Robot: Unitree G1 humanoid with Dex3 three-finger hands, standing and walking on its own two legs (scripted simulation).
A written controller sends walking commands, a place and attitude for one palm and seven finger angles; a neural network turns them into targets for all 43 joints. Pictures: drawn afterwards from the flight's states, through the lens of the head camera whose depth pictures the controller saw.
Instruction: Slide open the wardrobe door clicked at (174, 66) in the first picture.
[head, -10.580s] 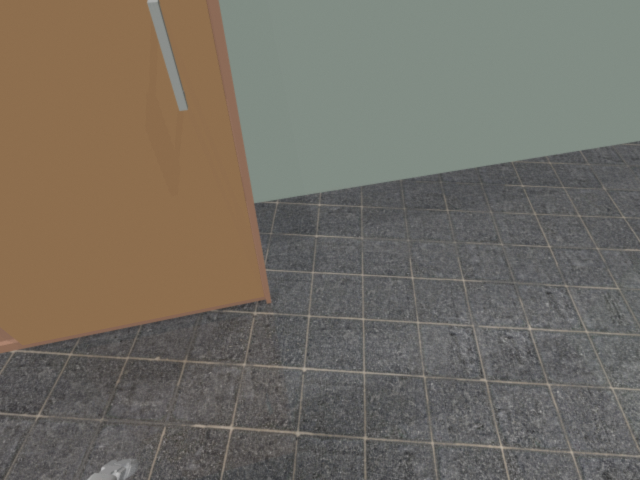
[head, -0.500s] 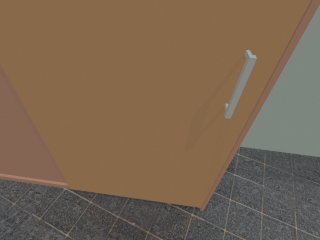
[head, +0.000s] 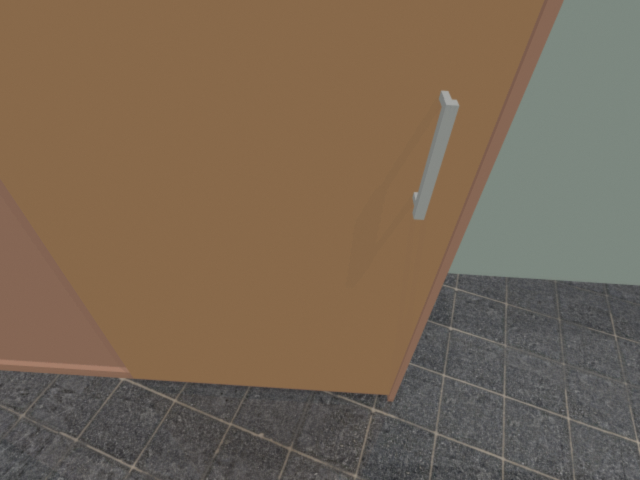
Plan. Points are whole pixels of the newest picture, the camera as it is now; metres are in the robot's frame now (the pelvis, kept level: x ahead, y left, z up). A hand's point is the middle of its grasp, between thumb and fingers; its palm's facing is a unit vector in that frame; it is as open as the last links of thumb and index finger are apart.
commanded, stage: come to a stop and stand still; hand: right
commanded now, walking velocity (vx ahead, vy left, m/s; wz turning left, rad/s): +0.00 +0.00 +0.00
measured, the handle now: (430, 159) +0.53 -0.14 +0.16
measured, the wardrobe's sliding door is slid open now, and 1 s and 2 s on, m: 0.00 0.00 0.00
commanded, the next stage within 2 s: look again from close up in 0.42 s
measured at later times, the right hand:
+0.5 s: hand out of the picture -0.01 -0.20 -0.17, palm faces +0.00 +0.98 -0.21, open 7.4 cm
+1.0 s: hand out of the picture +0.01 -0.18 -0.17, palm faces +0.00 +0.98 -0.20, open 7.3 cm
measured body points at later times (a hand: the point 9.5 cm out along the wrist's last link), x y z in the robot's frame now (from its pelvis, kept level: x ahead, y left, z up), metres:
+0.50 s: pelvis -0.02 -0.02 +0.00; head -0.01 -0.01 +0.45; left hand -0.02 +0.20 -0.16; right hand -0.01 -0.25 -0.15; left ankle +0.00 +0.10 -0.74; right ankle +0.00 -0.12 -0.74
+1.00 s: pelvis +0.01 -0.01 +0.00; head +0.02 +0.00 +0.45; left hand +0.00 +0.20 -0.16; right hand +0.01 -0.23 -0.15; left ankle +0.00 +0.10 -0.74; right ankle +0.00 -0.12 -0.74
